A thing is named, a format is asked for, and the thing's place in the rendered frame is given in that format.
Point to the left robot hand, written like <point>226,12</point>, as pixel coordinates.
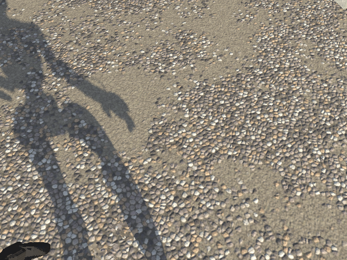
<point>26,251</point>

